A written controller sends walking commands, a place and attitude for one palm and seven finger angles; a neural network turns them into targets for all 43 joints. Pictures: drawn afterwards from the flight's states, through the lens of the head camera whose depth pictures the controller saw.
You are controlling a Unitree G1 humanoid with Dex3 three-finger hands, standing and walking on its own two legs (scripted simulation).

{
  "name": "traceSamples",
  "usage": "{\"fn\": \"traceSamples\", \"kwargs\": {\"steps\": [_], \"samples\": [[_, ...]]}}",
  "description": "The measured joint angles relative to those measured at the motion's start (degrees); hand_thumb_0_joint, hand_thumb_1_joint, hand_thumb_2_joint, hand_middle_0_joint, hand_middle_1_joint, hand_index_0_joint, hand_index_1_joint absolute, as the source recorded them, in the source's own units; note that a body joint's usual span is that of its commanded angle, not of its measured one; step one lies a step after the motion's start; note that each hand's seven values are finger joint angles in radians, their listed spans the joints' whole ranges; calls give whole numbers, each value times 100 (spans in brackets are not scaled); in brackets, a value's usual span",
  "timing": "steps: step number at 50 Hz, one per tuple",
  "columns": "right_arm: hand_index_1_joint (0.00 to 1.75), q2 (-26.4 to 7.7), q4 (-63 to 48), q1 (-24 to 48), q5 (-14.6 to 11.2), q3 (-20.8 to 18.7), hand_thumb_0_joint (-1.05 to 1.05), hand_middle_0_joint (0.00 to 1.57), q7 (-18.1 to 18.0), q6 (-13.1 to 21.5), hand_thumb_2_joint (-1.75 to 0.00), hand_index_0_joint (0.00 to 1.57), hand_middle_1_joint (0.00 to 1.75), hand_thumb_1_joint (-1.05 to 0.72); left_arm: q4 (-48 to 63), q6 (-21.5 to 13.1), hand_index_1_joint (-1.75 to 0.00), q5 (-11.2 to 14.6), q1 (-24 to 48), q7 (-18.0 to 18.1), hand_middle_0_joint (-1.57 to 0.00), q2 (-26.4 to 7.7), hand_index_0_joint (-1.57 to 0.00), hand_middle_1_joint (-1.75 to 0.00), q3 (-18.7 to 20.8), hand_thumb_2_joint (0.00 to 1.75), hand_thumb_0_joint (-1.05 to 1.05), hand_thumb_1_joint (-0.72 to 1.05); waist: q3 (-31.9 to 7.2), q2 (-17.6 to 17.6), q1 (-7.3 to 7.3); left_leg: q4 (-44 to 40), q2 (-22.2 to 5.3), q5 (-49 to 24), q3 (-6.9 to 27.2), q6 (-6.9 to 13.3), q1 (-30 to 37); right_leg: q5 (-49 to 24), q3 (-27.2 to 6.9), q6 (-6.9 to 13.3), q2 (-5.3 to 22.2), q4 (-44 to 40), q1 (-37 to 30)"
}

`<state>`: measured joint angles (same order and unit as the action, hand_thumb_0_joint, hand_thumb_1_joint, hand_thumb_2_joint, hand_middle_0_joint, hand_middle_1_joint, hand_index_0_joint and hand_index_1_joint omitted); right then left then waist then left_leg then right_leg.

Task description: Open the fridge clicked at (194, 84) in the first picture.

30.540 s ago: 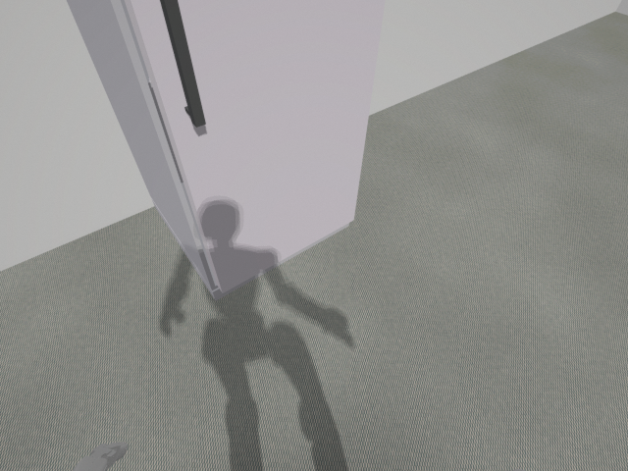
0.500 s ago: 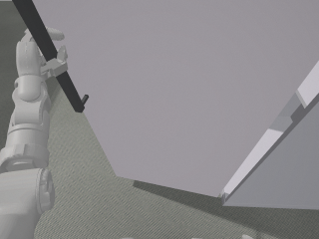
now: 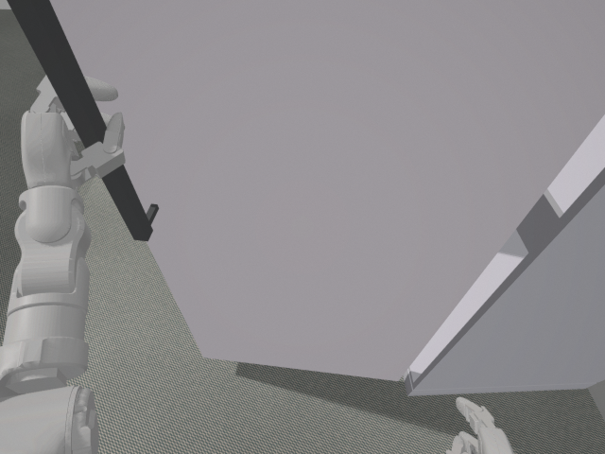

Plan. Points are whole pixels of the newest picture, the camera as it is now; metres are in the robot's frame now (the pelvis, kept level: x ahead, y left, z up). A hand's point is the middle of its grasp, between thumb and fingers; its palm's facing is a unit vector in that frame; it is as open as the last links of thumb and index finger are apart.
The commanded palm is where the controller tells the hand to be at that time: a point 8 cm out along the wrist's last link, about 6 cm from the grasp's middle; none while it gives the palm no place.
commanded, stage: stop walking and hold the door back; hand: left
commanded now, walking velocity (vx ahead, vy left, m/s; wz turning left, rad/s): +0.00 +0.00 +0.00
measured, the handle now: (106, 130) +0.44 +0.25 +0.20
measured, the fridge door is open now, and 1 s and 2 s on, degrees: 81 80 80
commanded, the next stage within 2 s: loosen the grip on the handle in 0.20 s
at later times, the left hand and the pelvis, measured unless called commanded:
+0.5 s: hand (105, 143) +0.41 +0.24 +0.20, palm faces +0.35 -0.93 -0.16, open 7.9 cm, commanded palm +0.37 +0.28 +0.19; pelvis +0.00 -0.01 +0.00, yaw +1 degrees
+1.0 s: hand (86, 145) +0.41 +0.26 +0.20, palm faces +0.36 -0.91 -0.19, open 14.5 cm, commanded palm +0.37 +0.32 +0.20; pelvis +0.04 -0.02 +0.00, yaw +1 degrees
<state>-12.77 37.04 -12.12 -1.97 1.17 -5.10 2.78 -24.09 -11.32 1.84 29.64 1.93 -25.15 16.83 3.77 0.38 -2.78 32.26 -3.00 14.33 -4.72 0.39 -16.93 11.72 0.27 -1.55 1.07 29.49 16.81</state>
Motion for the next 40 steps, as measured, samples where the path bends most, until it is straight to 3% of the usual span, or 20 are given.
{"fn": "traceSamples", "kwargs": {"steps": [8,15,17,19,21,24,29,34,40], "samples": [[30,161,277,-1,20,161,1,20,2,-51,-90,21,30,-90,33,37,-140,75,-12,87,-46,194,-40,-140,-193,76,-6,65,-10,-178,246,-19,-6,8,8,-4,3,-16,9,-9,-6,-69,-30],[30,43,279,75,11,92,1,20,-39,-91,-90,21,30,-90,104,125,-140,116,-169,150,-46,196,-38,-140,-144,77,-5,66,-76,-172,178,-133,-5,-36,-7,-18,88,-43,-2,2,-10,-147,-92],[30,68,290,39,99,-68,1,20,55,76,-90,21,30,-90,-330,54,-140,-278,294,-236,-47,112,-38,-141,-55,76,-7,61,-30,-30,268,-173,12,-80,-11,-28,89,-45,-4,44,3,-89,-47],[30,68,318,-56,34,-109,1,20,135,272,-90,21,30,-90,-845,234,-140,-300,744,-437,-48,96,-39,-142,13,76,-7,55,-198,149,217,-267,89,-210,86,-67,-33,-13,92,93,79,3,106],[30,-19,267,-134,26,-121,1,20,156,409,-90,21,30,-90,-1090,337,-140,-130,805,-482,-48,132,-41,-142,221,75,-6,51,-325,155,159,-296,88,-249,115,-98,-57,-14,120,121,76,8,139],[30,-204,167,-255,42,-168,1,20,161,566,-90,20,30,-90,-1294,242,-137,-98,687,-238,-48,127,-39,-142,271,69,-4,40,-456,17,87,-203,68,-191,117,-96,-123,28,121,137,61,101,208],[30,-325,177,-357,78,-164,1,20,189,604,-90,20,30,-90,-1457,-328,-134,-300,627,47,-46,-26,-34,-141,245,51,-1,6,-437,-8,60,15,57,-85,139,-89,-346,180,122,167,51,414,478],[30,-298,335,-442,53,-100,1,20,131,530,-90,20,30,-90,-1517,-701,-132,-157,624,-249,-43,-189,-33,-137,286,35,0,-28,-375,25,98,148,-2,14,205,-114,-501,269,166,217,-16,513,610],[30,-263,391,-481,63,-122,1,20,64,450,-90,20,30,-90,-1124,-642,-127,116,305,-628,-44,-258,-32,-134,581,25,-1,-47,-386,-64,115,133,-60,106,205,-187,-499,337,163,237,-77,439,590]]}}
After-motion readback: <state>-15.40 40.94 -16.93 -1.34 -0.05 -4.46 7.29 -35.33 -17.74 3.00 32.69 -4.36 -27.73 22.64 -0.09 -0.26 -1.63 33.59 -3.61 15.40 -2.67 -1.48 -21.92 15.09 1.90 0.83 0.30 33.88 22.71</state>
